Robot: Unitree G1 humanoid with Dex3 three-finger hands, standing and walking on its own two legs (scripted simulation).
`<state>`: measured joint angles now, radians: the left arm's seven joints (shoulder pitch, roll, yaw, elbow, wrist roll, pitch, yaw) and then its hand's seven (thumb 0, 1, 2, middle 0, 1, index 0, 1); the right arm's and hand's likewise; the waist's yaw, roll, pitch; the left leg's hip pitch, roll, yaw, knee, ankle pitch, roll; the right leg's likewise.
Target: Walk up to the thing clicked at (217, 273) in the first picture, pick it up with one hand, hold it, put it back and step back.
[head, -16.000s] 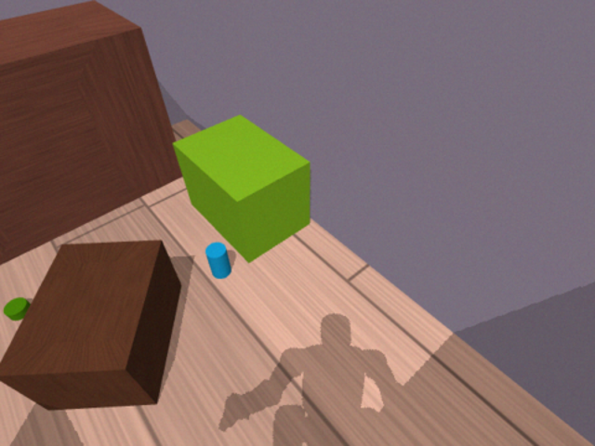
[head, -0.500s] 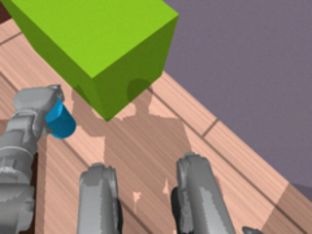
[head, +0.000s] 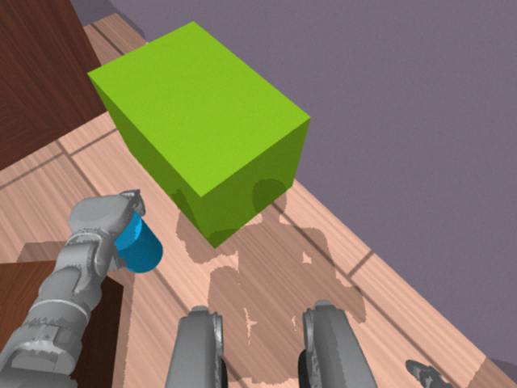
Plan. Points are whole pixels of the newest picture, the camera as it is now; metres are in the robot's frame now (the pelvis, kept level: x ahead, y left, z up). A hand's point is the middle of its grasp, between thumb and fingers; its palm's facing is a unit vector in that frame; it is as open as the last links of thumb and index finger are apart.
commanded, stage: lift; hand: left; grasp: from above
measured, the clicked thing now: (131, 242) +0.41 +0.24 -0.14
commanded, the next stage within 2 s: hold in 0.74 s
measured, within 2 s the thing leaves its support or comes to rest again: neither
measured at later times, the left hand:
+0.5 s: hand (85, 214) +0.37 +0.23 +0.06, palm faces -0.44 -0.09 -0.89, open 10.9 cm
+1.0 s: hand (62, 178) +0.38 +0.23 +0.13, palm faces -0.43 -0.07 -0.90, open 11.0 cm
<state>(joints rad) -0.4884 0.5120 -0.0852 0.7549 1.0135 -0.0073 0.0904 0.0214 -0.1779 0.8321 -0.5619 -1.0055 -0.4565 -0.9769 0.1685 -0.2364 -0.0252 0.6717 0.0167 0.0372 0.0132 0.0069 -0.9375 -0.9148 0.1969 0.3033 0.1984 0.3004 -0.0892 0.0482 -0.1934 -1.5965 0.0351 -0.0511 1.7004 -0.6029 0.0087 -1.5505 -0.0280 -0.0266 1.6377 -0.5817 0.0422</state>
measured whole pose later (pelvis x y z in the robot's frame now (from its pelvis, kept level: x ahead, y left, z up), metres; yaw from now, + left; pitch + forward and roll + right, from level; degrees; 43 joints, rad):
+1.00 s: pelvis +0.07 +0.00 +0.20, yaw +0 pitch +9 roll -1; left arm -0.32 0.38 -0.19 0.80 1.00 0.03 0.11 0.01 -0.21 0.87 -0.58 -1.00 -0.48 -0.97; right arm 0.25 -0.24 -0.05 0.73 0.04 0.01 -0.04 0.01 -0.92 -0.91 0.20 0.30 0.20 0.30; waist -0.04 0.04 -0.09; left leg -0.55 0.03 0.03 0.76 -0.36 0.00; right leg -0.55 -0.03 0.01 0.73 -0.33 0.04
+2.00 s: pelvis +0.07 -0.01 +0.22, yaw +0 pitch +3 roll +0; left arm -0.23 0.40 -0.20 0.57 0.98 0.03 -0.05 0.02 -0.17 0.80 -0.58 -0.98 -0.48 -0.94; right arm 0.20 -0.25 -0.03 0.67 0.07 0.06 -0.05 0.01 -0.92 -0.91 0.20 0.30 0.20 0.30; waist 0.01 0.05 -0.03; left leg -0.32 0.03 0.05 0.54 -0.27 -0.01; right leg -0.34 -0.03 0.03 0.55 -0.26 0.03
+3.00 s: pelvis +0.07 -0.01 +0.22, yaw +0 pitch +2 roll +1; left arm -0.22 0.40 -0.19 0.58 0.99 0.00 -0.05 0.01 -0.17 0.85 -0.54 -1.02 -0.44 -0.97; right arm 0.19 -0.25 -0.03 0.66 0.07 0.09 -0.07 0.01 -0.91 -0.91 0.20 0.30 0.20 0.30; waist 0.01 0.05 -0.02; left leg -0.25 0.02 0.05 0.46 -0.23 -0.01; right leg -0.28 -0.03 0.03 0.48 -0.23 0.02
